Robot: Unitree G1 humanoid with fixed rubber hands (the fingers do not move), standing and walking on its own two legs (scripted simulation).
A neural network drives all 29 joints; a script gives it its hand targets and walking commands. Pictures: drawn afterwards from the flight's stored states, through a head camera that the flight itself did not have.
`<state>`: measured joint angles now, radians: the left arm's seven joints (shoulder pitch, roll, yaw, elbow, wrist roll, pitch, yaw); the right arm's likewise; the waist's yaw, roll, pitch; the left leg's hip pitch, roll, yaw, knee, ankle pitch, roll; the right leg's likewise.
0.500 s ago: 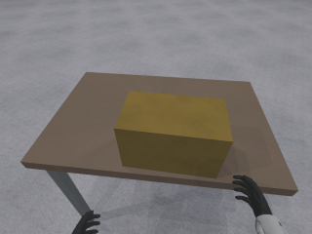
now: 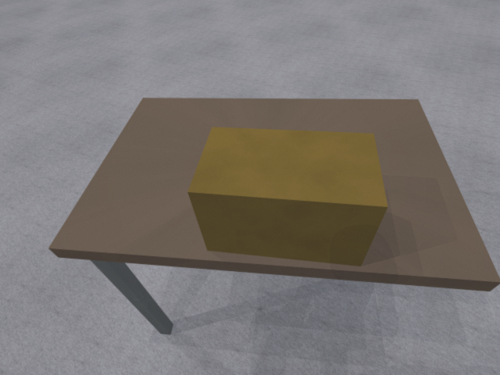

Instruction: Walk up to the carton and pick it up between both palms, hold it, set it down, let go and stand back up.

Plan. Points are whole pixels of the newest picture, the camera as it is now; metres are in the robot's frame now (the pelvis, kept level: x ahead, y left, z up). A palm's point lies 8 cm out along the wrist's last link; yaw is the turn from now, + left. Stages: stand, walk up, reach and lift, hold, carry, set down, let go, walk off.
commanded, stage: stand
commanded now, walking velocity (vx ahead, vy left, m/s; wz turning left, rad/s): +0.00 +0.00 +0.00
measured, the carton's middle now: (285, 195) +0.43 -0.03 +0.03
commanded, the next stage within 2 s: none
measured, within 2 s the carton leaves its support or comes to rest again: neither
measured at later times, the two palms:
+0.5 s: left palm out of the picture +0.04 +0.23 -0.12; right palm out of the picture +0.02 -0.26 -0.13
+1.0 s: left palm out of the picture +0.03 +0.21 -0.13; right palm out of the picture +0.00 -0.26 -0.14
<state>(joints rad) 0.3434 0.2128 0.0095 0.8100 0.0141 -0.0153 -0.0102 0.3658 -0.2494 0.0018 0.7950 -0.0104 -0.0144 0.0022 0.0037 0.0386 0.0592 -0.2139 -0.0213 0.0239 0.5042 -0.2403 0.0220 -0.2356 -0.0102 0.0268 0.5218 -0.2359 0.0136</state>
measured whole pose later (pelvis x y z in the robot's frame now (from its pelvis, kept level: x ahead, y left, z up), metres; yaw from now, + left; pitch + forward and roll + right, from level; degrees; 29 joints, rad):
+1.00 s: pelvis +0.01 -0.03 +0.00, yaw -1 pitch -2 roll +0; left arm 0.31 0.18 0.00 0.99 0.00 -0.01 0.03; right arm 0.35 -0.21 0.01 0.99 -0.01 -0.01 -0.03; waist 0.00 0.02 0.03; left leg -0.18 0.02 0.01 0.45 -0.23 -0.02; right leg -0.21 0.03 0.03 0.47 -0.22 -0.03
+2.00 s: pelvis +0.03 -0.04 +0.01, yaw -1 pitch -2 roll +0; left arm 0.29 0.15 0.00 1.06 -0.01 -0.01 0.04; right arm 0.31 -0.17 0.01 1.08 0.00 0.00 -0.05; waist 0.00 0.02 0.04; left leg -0.14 0.05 0.00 0.42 -0.25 -0.04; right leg -0.16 0.06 0.02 0.42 -0.23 -0.04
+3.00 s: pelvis +0.04 -0.03 +0.01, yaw -1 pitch -2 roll +0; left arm 0.29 0.14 0.00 1.10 -0.01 -0.02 0.05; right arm 0.30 -0.16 0.02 1.12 0.00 0.00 -0.06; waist 0.00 0.02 0.05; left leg -0.12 0.05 0.01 0.41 -0.26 -0.04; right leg -0.14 0.05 0.02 0.40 -0.23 -0.04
